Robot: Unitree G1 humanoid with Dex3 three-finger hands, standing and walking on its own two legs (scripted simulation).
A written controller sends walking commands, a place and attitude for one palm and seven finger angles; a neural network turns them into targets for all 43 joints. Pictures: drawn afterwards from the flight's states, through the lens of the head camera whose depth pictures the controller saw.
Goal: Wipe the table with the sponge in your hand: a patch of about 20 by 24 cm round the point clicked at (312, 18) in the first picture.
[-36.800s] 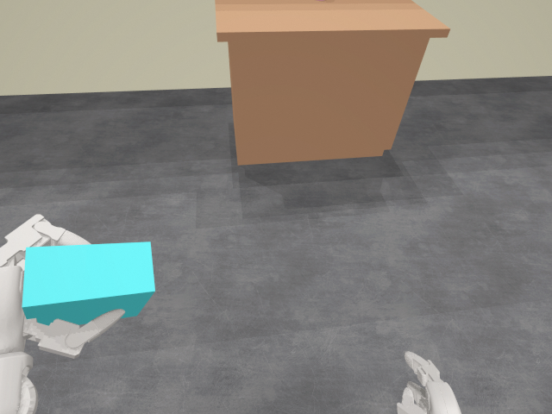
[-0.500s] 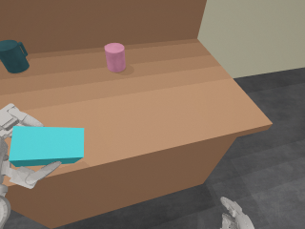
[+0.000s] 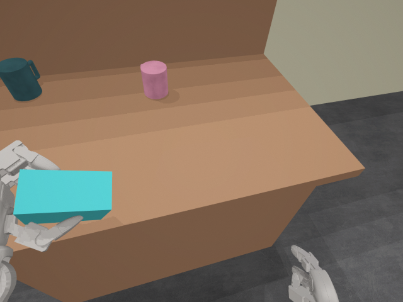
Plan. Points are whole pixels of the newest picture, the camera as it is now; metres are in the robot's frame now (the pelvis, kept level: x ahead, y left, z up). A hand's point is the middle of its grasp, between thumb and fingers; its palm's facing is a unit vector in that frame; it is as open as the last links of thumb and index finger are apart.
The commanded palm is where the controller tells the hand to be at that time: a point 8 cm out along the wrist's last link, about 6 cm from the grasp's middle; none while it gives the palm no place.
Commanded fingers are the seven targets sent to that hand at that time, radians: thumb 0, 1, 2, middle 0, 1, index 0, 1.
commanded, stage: shuffle to correct the standing spot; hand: left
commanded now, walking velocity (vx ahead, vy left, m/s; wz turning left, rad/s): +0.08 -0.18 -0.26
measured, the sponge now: (80, 198) +0.23 +0.22 +0.14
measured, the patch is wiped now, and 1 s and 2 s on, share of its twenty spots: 0.00 0.00 0.00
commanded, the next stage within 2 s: come to a stop and stand still in 0.28 s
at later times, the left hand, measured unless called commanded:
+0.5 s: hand (130, 188) +0.24 +0.14 +0.16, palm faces +0.22 -0.90 -0.37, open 9.9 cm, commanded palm +0.19 +0.19 +0.18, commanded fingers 0.00 0.10 1.30 -1.20 -1.60 -1.20 -1.60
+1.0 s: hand (80, 214) +0.20 +0.20 +0.16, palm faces +0.34 -0.88 -0.34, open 9.9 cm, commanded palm +0.15 +0.24 +0.18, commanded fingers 0.00 0.10 1.30 -1.20 -1.60 -1.20 -1.60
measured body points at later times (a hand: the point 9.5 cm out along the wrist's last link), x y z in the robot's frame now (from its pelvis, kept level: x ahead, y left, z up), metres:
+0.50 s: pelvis +0.02 -0.08 -0.01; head +0.03 -0.07 +0.44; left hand +0.22 +0.19 +0.18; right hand +0.16 -0.33 -0.09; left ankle +0.03 +0.07 -0.73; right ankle +0.03 -0.12 -0.74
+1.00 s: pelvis -0.02 -0.04 +0.00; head -0.04 -0.04 +0.45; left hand +0.17 +0.24 +0.18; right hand +0.17 -0.25 -0.06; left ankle +0.03 +0.07 -0.74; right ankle +0.03 -0.12 -0.74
